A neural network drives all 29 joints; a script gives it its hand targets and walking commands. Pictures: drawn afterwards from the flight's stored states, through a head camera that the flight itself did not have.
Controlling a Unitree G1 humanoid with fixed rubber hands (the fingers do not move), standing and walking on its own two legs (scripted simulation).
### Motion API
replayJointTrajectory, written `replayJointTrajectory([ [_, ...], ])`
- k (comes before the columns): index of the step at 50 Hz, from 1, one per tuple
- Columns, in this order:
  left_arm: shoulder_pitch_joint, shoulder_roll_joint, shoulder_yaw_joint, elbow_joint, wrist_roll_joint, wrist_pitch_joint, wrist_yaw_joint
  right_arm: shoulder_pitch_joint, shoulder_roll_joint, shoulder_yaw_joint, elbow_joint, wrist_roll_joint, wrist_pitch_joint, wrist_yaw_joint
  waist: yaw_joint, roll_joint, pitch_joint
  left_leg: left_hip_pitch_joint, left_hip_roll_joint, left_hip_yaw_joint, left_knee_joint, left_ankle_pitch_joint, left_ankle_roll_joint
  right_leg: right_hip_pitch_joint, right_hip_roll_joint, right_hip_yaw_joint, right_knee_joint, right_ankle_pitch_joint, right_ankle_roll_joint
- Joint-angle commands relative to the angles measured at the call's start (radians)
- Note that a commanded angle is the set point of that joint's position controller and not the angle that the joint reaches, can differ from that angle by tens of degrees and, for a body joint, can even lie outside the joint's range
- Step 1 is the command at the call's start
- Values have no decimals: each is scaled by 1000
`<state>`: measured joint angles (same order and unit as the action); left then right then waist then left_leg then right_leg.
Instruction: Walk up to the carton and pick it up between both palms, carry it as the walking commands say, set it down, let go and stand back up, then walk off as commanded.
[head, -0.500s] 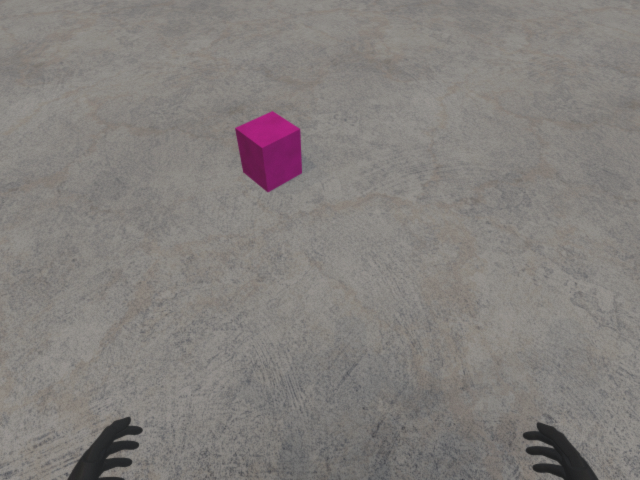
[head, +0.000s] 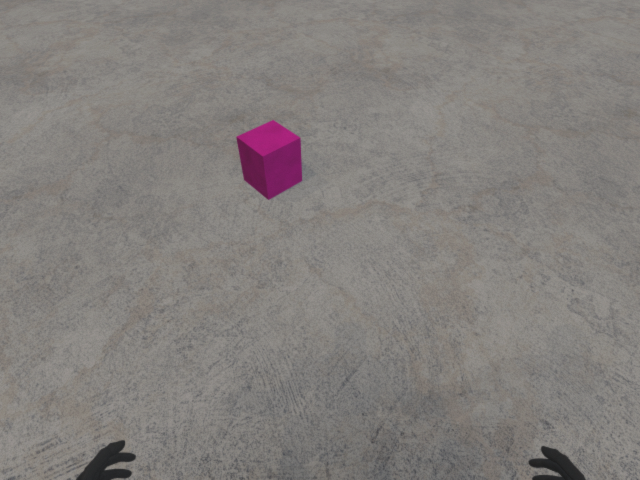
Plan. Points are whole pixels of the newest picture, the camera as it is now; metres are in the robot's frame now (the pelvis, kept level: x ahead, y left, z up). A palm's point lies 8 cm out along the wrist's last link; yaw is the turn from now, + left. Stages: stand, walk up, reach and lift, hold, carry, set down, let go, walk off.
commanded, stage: stand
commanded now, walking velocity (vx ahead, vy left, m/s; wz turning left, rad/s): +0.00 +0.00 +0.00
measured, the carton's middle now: (270, 159) +1.56 +0.27 -0.65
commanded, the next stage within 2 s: walk up in 1.58 s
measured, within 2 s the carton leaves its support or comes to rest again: neither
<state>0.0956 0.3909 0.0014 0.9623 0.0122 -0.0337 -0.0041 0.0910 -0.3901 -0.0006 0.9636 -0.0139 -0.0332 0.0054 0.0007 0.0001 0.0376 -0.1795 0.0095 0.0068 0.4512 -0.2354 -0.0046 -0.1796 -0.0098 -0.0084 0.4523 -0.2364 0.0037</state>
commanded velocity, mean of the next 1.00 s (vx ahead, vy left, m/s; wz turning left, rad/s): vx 0.00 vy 0.00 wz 0.00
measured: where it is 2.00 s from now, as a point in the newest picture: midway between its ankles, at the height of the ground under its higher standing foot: outside the picture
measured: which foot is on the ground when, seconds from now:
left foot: down 0.00-1.00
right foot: down 0.00-1.00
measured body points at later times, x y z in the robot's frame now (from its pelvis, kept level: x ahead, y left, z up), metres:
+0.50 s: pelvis +0.00 +0.00 +0.01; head +0.00 +0.00 +0.46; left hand +0.11 +0.31 -0.11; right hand +0.11 -0.32 -0.11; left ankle +0.01 +0.12 -0.74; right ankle +0.01 -0.12 -0.74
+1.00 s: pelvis +0.01 +0.00 +0.01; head +0.01 +0.00 +0.46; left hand +0.12 +0.32 -0.11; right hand +0.11 -0.32 -0.11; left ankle +0.01 +0.12 -0.74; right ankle +0.01 -0.12 -0.74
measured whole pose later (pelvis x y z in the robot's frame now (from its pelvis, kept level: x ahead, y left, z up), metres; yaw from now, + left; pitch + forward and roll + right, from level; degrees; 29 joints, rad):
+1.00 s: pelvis +0.01 +0.00 +0.01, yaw +0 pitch -2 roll +0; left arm 0.08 0.40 0.00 1.06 0.01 -0.02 0.00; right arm 0.08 -0.40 -0.01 1.06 -0.01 -0.02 0.00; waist 0.00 0.00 0.04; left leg -0.12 0.01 0.01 0.34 -0.19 -0.01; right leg -0.12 -0.01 0.00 0.35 -0.19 0.00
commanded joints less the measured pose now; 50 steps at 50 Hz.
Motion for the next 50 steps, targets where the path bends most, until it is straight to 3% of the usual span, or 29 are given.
replayJointTrajectory([
  [1,-46,168,32,-27,0,-9,4,-47,-168,-34,-27,1,-9,-4,0,2,-61,18,103,-96,-98,122,40,15,-103,97,-99,122,-40],
  [19,-49,176,26,37,0,-3,8,-51,-175,-34,39,1,-2,-6,0,0,-52,43,112,-96,-150,116,32,33,-112,99,-149,115,-33],
  [50,-47,181,30,53,-1,4,11,-47,-179,-37,58,2,5,-10,-1,0,-57,71,119,-90,-161,168,29,58,-117,97,-162,170,-30],
])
